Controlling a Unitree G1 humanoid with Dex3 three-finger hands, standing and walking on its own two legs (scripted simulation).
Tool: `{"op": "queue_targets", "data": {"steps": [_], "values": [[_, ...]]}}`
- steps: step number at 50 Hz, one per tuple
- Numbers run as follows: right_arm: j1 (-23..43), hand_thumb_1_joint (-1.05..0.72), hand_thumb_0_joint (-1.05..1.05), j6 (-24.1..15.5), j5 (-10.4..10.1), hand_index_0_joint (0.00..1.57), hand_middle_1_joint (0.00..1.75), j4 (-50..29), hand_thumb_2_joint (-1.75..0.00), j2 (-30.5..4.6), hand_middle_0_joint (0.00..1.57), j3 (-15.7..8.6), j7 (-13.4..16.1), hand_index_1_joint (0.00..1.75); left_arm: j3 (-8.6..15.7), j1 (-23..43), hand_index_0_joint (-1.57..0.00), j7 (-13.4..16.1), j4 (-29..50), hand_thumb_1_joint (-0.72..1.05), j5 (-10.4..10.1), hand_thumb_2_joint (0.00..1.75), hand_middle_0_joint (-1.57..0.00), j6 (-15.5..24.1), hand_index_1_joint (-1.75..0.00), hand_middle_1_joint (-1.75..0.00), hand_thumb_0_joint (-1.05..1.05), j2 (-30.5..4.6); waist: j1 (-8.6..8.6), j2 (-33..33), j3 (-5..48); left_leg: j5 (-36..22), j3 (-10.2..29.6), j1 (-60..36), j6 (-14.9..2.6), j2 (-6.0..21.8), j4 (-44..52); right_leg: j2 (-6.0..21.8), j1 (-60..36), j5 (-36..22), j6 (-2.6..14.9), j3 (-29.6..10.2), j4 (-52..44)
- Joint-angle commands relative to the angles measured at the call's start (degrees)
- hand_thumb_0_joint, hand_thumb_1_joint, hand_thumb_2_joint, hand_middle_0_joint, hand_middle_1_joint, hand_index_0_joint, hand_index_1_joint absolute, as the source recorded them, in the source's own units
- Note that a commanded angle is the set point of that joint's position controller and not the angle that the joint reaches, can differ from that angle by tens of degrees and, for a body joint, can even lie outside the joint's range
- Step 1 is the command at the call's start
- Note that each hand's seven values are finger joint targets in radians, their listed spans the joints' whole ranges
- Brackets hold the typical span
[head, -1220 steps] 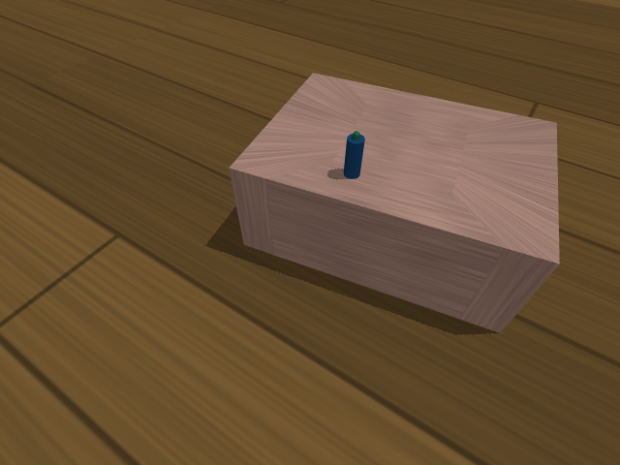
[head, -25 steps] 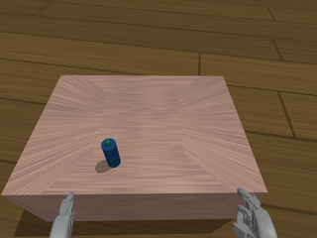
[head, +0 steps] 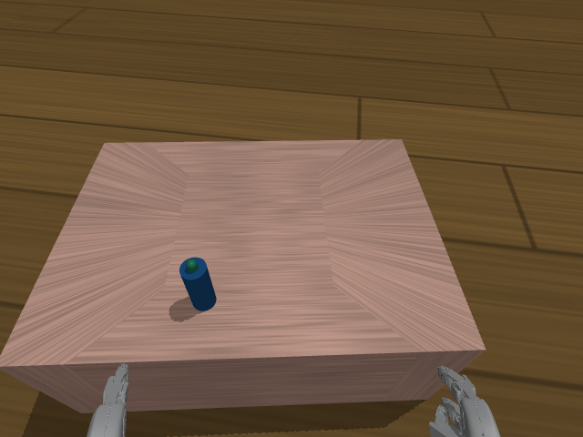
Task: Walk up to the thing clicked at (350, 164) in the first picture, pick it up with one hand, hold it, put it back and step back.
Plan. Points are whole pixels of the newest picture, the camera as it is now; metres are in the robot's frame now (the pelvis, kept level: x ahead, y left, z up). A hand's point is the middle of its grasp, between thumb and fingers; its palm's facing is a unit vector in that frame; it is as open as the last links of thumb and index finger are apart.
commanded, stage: home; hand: left
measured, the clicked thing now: (198, 282) +0.49 +0.19 -0.22
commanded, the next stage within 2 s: stand in 0.14 s
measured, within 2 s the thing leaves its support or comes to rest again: neither
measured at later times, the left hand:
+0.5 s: hand out of the picture +0.13 +0.22 -0.10, palm faces -0.03 -0.93 -0.35, open 14.3 cm
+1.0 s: hand out of the picture +0.05 +0.25 -0.10, palm faces -0.01 -0.94 -0.35, open 7.5 cm
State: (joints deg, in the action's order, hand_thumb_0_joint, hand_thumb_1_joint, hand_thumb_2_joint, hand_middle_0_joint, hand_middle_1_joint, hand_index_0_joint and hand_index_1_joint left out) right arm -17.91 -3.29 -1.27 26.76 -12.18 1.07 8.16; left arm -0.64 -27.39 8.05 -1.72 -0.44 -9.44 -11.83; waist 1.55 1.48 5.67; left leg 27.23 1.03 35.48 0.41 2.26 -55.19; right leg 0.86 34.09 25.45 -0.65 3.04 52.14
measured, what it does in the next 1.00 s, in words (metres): rises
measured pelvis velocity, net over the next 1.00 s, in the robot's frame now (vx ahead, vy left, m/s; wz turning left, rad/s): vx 0.00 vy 0.00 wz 0.02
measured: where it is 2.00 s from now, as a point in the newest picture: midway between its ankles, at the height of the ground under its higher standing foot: outside the picture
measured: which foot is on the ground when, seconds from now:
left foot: down 0.00-1.00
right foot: down 0.00-1.00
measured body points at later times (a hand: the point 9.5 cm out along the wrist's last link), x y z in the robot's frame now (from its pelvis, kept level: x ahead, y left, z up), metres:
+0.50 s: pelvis +0.00 +0.00 +0.01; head +0.01 +0.00 +0.46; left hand +0.13 +0.27 -0.08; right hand +0.14 -0.27 -0.09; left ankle +0.01 +0.12 -0.69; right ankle +0.01 -0.13 -0.69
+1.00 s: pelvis +0.00 +0.00 +0.06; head -0.01 -0.01 +0.50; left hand +0.05 +0.29 -0.08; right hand +0.06 -0.28 -0.09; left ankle +0.01 +0.12 -0.69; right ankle +0.01 -0.13 -0.69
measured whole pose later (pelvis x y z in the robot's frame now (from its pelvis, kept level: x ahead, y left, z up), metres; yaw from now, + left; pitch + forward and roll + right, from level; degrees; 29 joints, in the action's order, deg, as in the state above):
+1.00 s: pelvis +0.00 +0.00 +0.06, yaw +1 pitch -4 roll +0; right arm -10.2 -0.2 1.7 62.6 -18.0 -0.4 0.5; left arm -0.2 -10.0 0.7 -62.6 1.8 0.6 -18.3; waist -0.2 0.8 -2.8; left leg 12.7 0.3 8.2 0.1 0.0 -24.5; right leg 2.5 7.9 12.8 -1.0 3.1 24.4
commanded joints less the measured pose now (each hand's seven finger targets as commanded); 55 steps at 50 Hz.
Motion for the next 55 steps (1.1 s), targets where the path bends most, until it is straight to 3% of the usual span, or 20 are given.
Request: {"op": "queue_targets", "data": {"steps": [1,7,10,11,12,14,15,16,17,19,23,27,31,37,43,51,55], "values": [[4.5,-0.90,0.00,-4.4,0.3,0.20,0.30,-8.2,-0.90,-7.0,0.20,-3.3,0.9,0.30,3.1,0.7,-0.05,0.9,9.2,-0.58,0.3,0.04,-0.05,1.9,-0.05,-0.05,0.00,-5.3,-0.38,-0.4,4.6,-10.2,-0.9,-3.6,-0.69,-1.5,10.1,-1.2,-3.6,-9.1,1.02,0.9,-8.8],[4.9,-0.90,0.00,-5.8,0.4,0.20,0.30,-7.0,-0.90,-6.7,0.20,-3.0,1.0,0.30,3.6,2.3,-0.05,0.9,10.4,-0.57,0.3,0.04,-0.05,1.0,-0.05,-0.05,0.00,-5.4,-0.59,0.2,4.6,-9.8,-0.4,-4.2,-0.56,-1.3,10.9,-1.3,-4.2,-8.5,1.13,0.9,-8.8],[5.0,-0.90,0.00,-6.3,0.6,0.20,0.30,-6.4,-0.90,-6.7,0.20,-2.9,1.1,0.30,2.3,2.3,-0.05,0.8,9.8,-0.58,0.5,0.04,-0.05,0.4,-0.05,-0.05,0.00,-4.6,-0.21,1.2,4.5,-11.9,-0.1,-5.0,-0.31,-1.1,11.0,-1.5,-4.0,-10.1,1.22,1.2,-8.2],[5.6,-0.90,0.00,-6.3,0.5,0.20,0.30,-7.1,-0.90,-6.5,0.20,-2.7,1.1,0.30,3.6,2.7,-0.05,0.9,11.6,-0.58,0.3,0.04,-0.05,0.6,-0.05,-0.05,0.00,-5.7,-0.73,1.4,4.8,-11.9,-0.5,-4.8,-0.36,-1.4,10.7,-1.3,-4.5,-10.3,1.18,1.1,-8.9],[5.1,-0.90,0.00,-6.3,0.6,0.20,0.30,-6.4,-0.90,-6.7,0.20,-2.9,1.3,0.30,2.6,2.0,-0.05,0.8,8.8,-0.57,0.5,0.04,-0.05,0.3,-0.05,-0.05,0.00,-4.6,0.10,-0.8,4.5,-11.1,-0.7,-4.6,-0.59,-1.4,10.4,-1.3,-4.1,-9.8,0.93,0.9,-9.3],[5.2,-0.90,0.00,-6.6,0.6,0.20,0.30,-6.3,-0.90,-6.5,0.20,-2.7,1.2,0.30,2.6,2.7,-0.20,0.7,9.7,-0.41,0.4,0.20,-0.20,0.0,-0.21,-0.21,0.00,-4.6,-0.06,0.3,4.5,-10.7,-0.6,-4.5,-0.58,-1.5,10.7,-1.2,-4.4,-9.5,1.04,0.8,-9.4],[5.7,-0.90,0.00,-6.6,0.7,0.20,0.30,-6.7,-0.90,-6.4,0.20,-2.6,1.3,0.30,3.5,3.2,-0.20,0.7,11.2,-0.33,0.4,0.28,-0.20,0.1,-0.29,-0.29,0.00,-5.6,-0.48,0.6,4.9,-10.6,-0.7,-4.5,-0.60,-1.6,10.7,-1.2,-4.5,-9.3,1.04,0.8,-9.7],[8.6,-0.90,0.00,-3.0,7.0,0.20,0.30,6.0,-0.90,-14.6,0.20,-5.0,-2.0,0.30,6.0,10.3,-0.20,-2.4,-9.0,-0.25,5.7,0.36,-0.20,5.0,-0.30,-0.30,0.00,-14.4,-2.25,-0.4,-3.1,-15.2,3.6,-7.6,-2.83,1.1,13.0,3.1,-9.0,-8.8,4.60,-4.5,-10.0],[7.6,-0.90,0.00,-1.5,7.3,0.20,0.30,7.5,-0.90,-14.9,0.20,-5.7,-3.4,0.30,6.5,8.9,-0.20,-3.7,-14.6,-0.17,6.5,0.44,-0.20,7.0,-0.30,-0.30,0.00,-14.9,-2.38,-1.7,0.3,-14.1,3.1,-8.7,-4.10,1.0,12.4,3.7,-10.4,-8.2,5.70,-5.7,-10.5],[7.9,-0.90,0.00,-0.5,6.2,0.20,0.30,8.0,-0.90,-14.3,0.20,-5.6,-4.8,0.30,5.4,9.1,-0.20,-5.5,-18.8,-0.01,5.5,0.60,-0.20,9.6,-0.30,-0.30,0.00,-15.0,-2.12,-0.9,0.2,-13.2,4.6,-9.9,-4.53,0.7,13.5,4.0,-11.1,-8.4,6.03,-7.0,-11.3],[8.8,-0.90,0.00,-0.7,4.1,0.20,0.30,11.4,-0.90,-14.2,0.20,-5.7,-6.8,0.30,4.6,12.4,-0.20,-6.7,-27.5,0.31,3.4,0.90,-0.20,11.3,-0.30,-0.30,0.00,-15.1,-2.30,-2.4,1.2,-14.4,4.3,-14.8,-4.09,0.5,15.8,4.5,-12.3,-11.8,5.07,-6.9,-14.0],[8.6,-0.90,0.00,0.2,4.3,0.20,0.30,16.3,-0.90,-14.7,0.20,-5.6,-7.2,0.30,4.7,15.7,-0.20,-6.5,-35.0,0.63,3.2,0.90,-0.20,11.9,-0.30,-0.30,0.00,-16.7,-1.38,-1.4,-2.4,-14.6,4.4,-17.3,-3.83,0.7,19.5,5.1,-12.9,-12.1,4.24,-7.4,-17.7],[9.0,-0.90,0.00,0.6,3.9,0.20,0.30,20.2,-0.90,-15.3,0.20,-5.4,-7.1,0.30,4.5,16.0,-0.20,-6.2,-41.4,0.90,2.6,0.90,-0.20,11.9,-0.30,-0.30,0.00,-16.7,-2.08,0.3,-2.3,-19.3,5.9,-19.8,-3.75,2.1,23.9,4.4,-17.2,-16.6,3.51,-5.6,-18.7],[8.8,-0.90,0.00,1.5,3.3,0.20,0.30,26.2,-0.90,-16.1,0.20,-4.7,-6.9,0.30,3.8,17.2,-0.20,-6.0,-49.3,0.90,2.3,0.90,-0.20,11.6,-0.30,-0.30,0.00,-17.9,-1.67,-1.3,-5.0,-19.1,5.0,-22.4,-2.45,2.0,29.0,6.1,-22.0,-17.2,3.28,-6.6,-26.8],[9.9,-0.90,0.00,1.6,2.9,0.20,0.30,30.5,-0.90,-17.1,0.20,-4.2,-6.8,0.30,3.1,18.0,-0.20,-6.3,-55.4,0.90,1.9,0.90,-0.20,11.1,-0.30,-0.30,0.00,-18.1,-2.18,-0.5,-6.8,-18.7,5.8,-24.6,-2.12,3.1,35.2,5.7,-24.9,-14.5,2.28,-5.5,-30.8],[10.1,-0.90,0.00,1.8,2.7,0.20,0.30,34.1,-0.90,-16.9,0.20,-3.8,-6.9,0.30,2.7,20.6,-0.20,-6.5,-59.6,0.90,1.8,0.90,-0.20,11.2,-0.30,-0.30,0.00,-18.3,-1.80,-0.5,-8.1,-17.0,5.5,-25.1,-1.56,3.4,38.8,6.2,-26.9,-13.1,1.62,-5.6,-34.3],[11.3,-0.90,0.00,1.7,2.6,0.20,0.30,34.9,-0.90,-17.1,0.20,-3.8,-6.9,0.30,2.7,21.2,-0.20,-6.5,-60.9,0.90,1.9,0.90,-0.20,11.2,-0.30,-0.30,0.00,-18.2,-2.05,-1.4,-8.4,-19.2,5.4,-27.0,-1.35,3.7,39.2,6.3,-26.2,-13.9,1.44,-5.5,-35.3]]}}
